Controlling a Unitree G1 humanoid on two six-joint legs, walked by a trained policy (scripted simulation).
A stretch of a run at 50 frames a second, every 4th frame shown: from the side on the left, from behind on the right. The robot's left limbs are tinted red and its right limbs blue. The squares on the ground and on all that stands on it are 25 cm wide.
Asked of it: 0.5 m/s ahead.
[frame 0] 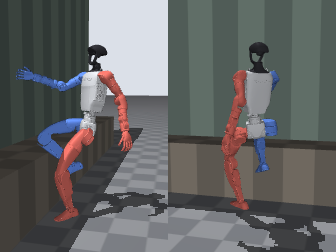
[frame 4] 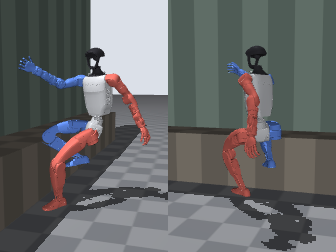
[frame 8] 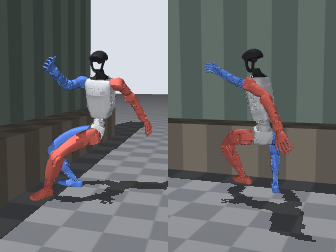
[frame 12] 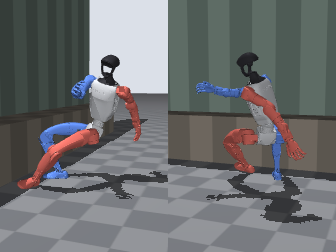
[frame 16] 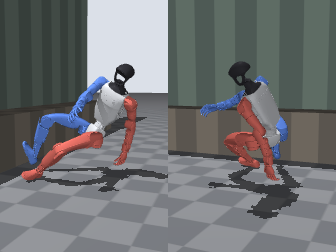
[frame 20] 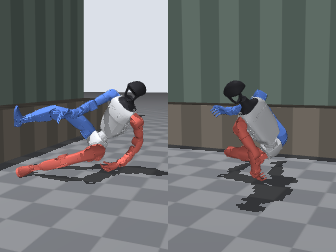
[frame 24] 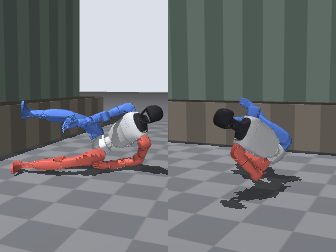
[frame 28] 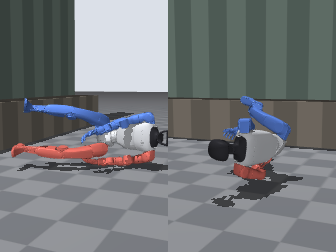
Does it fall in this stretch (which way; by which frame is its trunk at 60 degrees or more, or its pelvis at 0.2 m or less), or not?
yes: goes over backward and to its left; its trunk at 60 degrees or more by frame 24
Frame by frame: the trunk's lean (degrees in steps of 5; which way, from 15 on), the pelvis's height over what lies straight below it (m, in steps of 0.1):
0: 10, 0.7
4: 5, 0.6
8: 10, 0.5
12: 20 to its left, 0.5
16: 35 backward and to its left, 0.4
20: 40 backward and to its left, 0.3
24: 60 backward and to its left, 0.2
28: 85 backward and to its left, 0.2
